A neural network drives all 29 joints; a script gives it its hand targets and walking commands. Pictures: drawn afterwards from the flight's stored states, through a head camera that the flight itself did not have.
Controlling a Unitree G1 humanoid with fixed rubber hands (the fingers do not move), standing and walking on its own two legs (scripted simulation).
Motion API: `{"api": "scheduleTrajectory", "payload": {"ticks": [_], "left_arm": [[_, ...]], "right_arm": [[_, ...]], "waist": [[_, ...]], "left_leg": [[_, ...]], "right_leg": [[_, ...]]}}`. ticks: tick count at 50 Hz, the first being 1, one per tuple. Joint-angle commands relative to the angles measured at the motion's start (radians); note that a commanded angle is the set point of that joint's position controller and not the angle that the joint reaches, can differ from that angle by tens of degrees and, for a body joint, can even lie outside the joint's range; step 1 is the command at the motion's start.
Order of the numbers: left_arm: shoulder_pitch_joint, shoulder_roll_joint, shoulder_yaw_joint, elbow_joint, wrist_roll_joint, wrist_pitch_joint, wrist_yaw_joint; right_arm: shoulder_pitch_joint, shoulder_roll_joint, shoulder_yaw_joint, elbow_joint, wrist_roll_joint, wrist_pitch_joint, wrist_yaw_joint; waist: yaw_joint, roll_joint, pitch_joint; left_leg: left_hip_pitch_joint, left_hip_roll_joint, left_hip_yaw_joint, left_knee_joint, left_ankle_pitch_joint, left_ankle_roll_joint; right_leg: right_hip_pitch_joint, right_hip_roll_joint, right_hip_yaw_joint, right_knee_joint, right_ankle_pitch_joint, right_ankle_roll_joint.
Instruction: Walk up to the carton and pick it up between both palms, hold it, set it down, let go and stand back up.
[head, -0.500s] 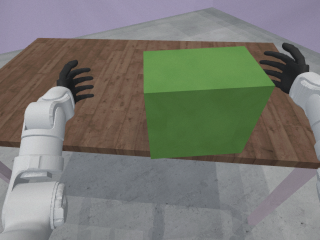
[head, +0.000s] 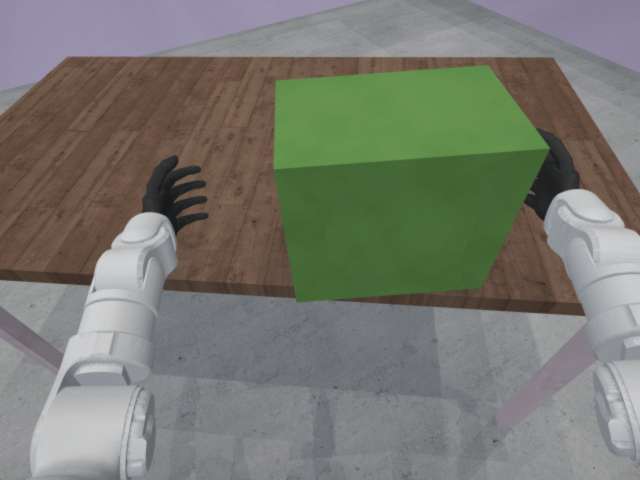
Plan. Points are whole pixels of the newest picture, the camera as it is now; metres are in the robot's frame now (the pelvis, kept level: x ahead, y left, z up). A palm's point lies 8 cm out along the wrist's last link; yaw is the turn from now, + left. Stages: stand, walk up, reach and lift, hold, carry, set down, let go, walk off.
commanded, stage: reach and lift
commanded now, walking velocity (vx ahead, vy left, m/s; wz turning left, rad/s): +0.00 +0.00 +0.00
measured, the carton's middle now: (385, 191) +0.50 -0.02 +0.09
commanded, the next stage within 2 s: none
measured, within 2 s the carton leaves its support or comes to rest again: neither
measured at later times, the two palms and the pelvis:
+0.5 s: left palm (189, 216) +0.41 +0.23 +0.12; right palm (550, 197) +0.45 -0.21 +0.14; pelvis +0.01 -0.01 +0.00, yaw -1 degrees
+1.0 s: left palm (214, 217) +0.42 +0.20 +0.11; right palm (529, 196) +0.45 -0.19 +0.14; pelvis +0.01 -0.01 +0.00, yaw -2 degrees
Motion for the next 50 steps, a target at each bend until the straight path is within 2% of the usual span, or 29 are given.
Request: {"api": "scheduleTrajectory", "payload": {"ticks": [1, 4, 5, 10, 20, 28, 33, 34, 42, 44, 45, 46, 50], "left_arm": [[-0.490, 0.202, 0.036, -0.146, 0.002, -0.130, 0.005], [-0.507, 0.176, 0.010, -0.123, -0.007, -0.162, 0.010], [-0.498, 0.176, 0.018, -0.117, -0.008, -0.173, 0.011], [-0.502, 0.159, 0.008, -0.074, 0.007, -0.199, 0.013], [-0.460, 0.117, 0.036, -0.046, 0.050, -0.201, 0.012], [-0.470, 0.073, 0.059, -0.055, 0.066, -0.250, 0.019], [-0.471, 0.044, 0.065, -0.049, 0.085, -0.274, 0.021], [-0.477, 0.034, 0.058, -0.037, 0.089, -0.276, 0.023], [-0.492, 0.011, 0.085, -0.037, 0.129, -0.296, 0.040], [-0.491, 0.001, 0.079, -0.033, 0.135, -0.291, 0.044], [-0.487, -0.004, 0.084, -0.036, 0.140, -0.291, 0.044], [-0.483, -0.012, 0.080, -0.034, 0.141, -0.287, 0.044], [-0.471, -0.031, 0.084, -0.035, 0.158, -0.272, 0.043]], "right_arm": [[-0.474, -0.121, -0.018, -0.165, -0.014, -0.092, -0.001], [-0.475, -0.096, 0.003, -0.126, -0.004, -0.104, -0.003], [-0.467, -0.088, 0.016, -0.133, 0.002, -0.110, -0.004], [-0.482, -0.070, 0.049, -0.082, 0.028, -0.126, -0.012], [-0.481, -0.027, 0.096, -0.064, 0.052, -0.140, -0.032], [-0.492, 0.048, 0.096, -0.086, 0.013, -0.151, -0.042], [-0.484, 0.090, 0.096, -0.074, -0.001, -0.154, -0.046], [-0.493, 0.089, 0.091, -0.063, -0.006, -0.154, -0.045], [-0.505, 0.129, 0.095, -0.062, -0.021, -0.158, -0.051], [-0.509, 0.131, 0.090, -0.063, -0.028, -0.161, -0.057], [-0.514, 0.138, 0.095, -0.072, -0.026, -0.162, -0.059], [-0.505, 0.139, 0.093, -0.061, -0.031, -0.159, -0.063], [-0.493, 0.155, 0.095, -0.063, -0.037, -0.155, -0.078]], "waist": [[0.026, -0.044, -0.590], [0.022, -0.024, -0.589], [0.035, -0.029, -0.609], [0.039, -0.006, -0.598], [0.057, -0.039, -0.534], [0.063, -0.069, -0.565], [0.068, -0.054, -0.570], [0.061, -0.048, -0.561], [0.082, -0.031, -0.576], [0.073, -0.032, -0.574], [0.082, -0.035, -0.577], [0.071, -0.036, -0.564], [0.060, -0.045, -0.544]], "left_leg": [[0.067, -0.046, 0.021, -0.020, 0.216, -0.003], [0.079, -0.044, 0.019, -0.016, 0.217, -0.007], [0.080, -0.043, 0.019, -0.012, 0.231, -0.008], [0.085, -0.041, 0.019, -0.006, 0.258, -0.015], [0.093, -0.043, 0.019, -0.019, 0.266, -0.011], [0.080, -0.045, 0.024, -0.022, 0.251, 0.003], [0.084, -0.044, 0.026, -0.029, 0.243, 0.005], [0.084, -0.042, 0.025, -0.029, 0.239, 0.004], [0.077, -0.044, 0.029, -0.034, 0.234, 0.005], [0.077, -0.044, 0.027, -0.034, 0.240, 0.003], [0.079, -0.045, 0.028, -0.034, 0.245, 0.005], [0.084, -0.045, 0.027, -0.035, 0.248, 0.003], [0.100, -0.045, 0.023, -0.034, 0.253, 0.004]], "right_leg": [[0.431, -0.006, 0.040, 0.032, 0.245, 0.044], [0.399, -0.008, 0.042, 0.026, 0.216, 0.040], [0.406, -0.008, 0.044, 0.029, 0.231, 0.039], [0.403, -0.007, 0.048, 0.029, 0.260, 0.037], [0.406, 0.003, 0.056, 0.016, 0.278, 0.045], [0.436, -0.007, 0.066, 0.020, 0.302, 0.050], [0.442, -0.010, 0.067, 0.014, 0.279, 0.050], [0.430, -0.009, 0.065, 0.012, 0.271, 0.048], [0.450, -0.014, 0.074, 0.011, 0.275, 0.046], [0.450, -0.013, 0.072, 0.012, 0.293, 0.049], [0.456, -0.013, 0.072, 0.012, 0.298, 0.051], [0.453, -0.011, 0.070, 0.010, 0.298, 0.051], [0.456, -0.009, 0.067, 0.004, 0.310, 0.055]]}}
